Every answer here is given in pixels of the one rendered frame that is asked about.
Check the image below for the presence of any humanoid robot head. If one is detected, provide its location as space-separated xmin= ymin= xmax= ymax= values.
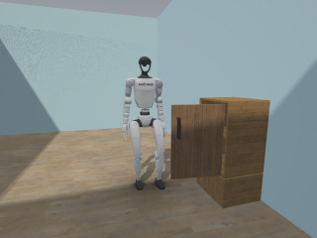
xmin=138 ymin=57 xmax=152 ymax=78

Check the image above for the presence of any right robot upper arm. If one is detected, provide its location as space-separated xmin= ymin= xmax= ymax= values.
xmin=125 ymin=77 xmax=136 ymax=104

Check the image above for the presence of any robot right forearm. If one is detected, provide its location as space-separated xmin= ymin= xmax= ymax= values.
xmin=122 ymin=98 xmax=131 ymax=124

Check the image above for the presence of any robot right hand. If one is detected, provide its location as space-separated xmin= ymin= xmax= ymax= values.
xmin=122 ymin=123 xmax=130 ymax=141

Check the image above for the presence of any robot left hand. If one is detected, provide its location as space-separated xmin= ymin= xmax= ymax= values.
xmin=161 ymin=121 xmax=166 ymax=136

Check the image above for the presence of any robot left forearm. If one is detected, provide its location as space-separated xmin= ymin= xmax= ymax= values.
xmin=157 ymin=99 xmax=164 ymax=122

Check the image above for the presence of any handle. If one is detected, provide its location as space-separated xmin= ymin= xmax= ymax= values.
xmin=176 ymin=117 xmax=181 ymax=140

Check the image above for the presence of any left robot upper arm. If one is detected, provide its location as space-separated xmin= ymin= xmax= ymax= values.
xmin=154 ymin=77 xmax=163 ymax=103

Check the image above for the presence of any cupboard door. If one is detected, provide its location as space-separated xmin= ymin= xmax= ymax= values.
xmin=170 ymin=104 xmax=226 ymax=179

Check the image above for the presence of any robot torso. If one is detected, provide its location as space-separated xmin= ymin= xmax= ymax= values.
xmin=133 ymin=76 xmax=157 ymax=128

